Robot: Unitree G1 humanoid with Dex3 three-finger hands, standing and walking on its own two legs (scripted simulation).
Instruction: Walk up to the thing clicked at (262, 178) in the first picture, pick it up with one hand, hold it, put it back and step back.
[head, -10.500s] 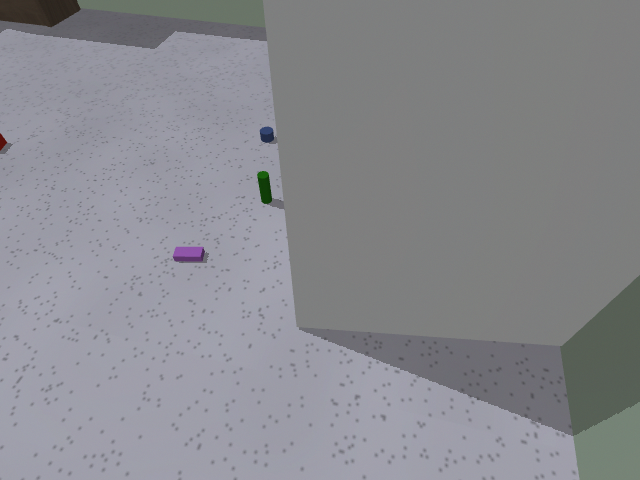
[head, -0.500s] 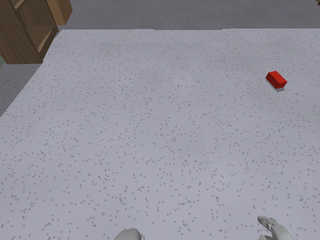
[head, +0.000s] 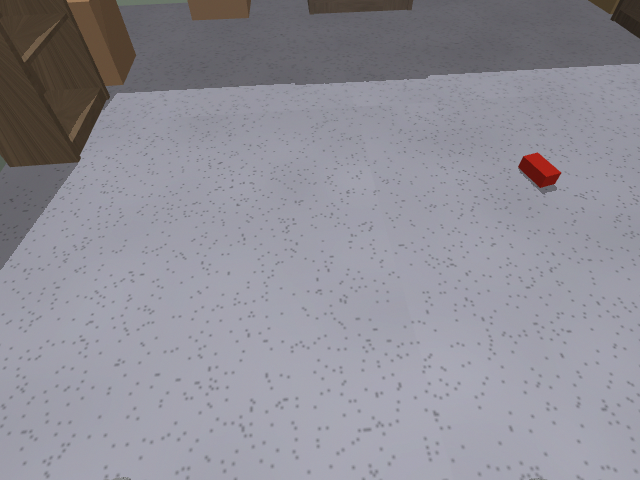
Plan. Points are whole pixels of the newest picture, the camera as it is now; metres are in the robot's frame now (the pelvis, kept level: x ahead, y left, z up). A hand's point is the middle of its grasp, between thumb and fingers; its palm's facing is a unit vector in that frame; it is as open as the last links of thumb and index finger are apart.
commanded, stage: walk up
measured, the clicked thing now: out of the picture -0.05 -1.14 -0.70
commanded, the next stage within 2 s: stand in 0.18 s
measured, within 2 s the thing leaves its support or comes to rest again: neither
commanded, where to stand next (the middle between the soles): +0.07 +0.01 m, yaw +0 degrees
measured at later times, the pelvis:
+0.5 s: pelvis +0.01 +0.00 +0.01, yaw +0 degrees
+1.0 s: pelvis +0.02 +0.00 +0.01, yaw +0 degrees
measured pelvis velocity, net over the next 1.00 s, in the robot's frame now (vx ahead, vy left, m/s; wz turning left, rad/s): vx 0.02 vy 0.00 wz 0.00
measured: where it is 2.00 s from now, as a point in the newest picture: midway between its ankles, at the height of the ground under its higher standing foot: outside the picture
